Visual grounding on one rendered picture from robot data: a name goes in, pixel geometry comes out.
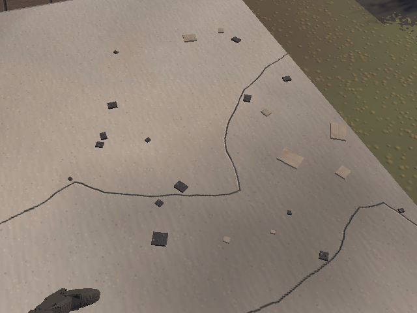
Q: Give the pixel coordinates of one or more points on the left robot hand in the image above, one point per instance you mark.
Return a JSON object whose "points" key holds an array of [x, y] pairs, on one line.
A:
{"points": [[63, 301]]}

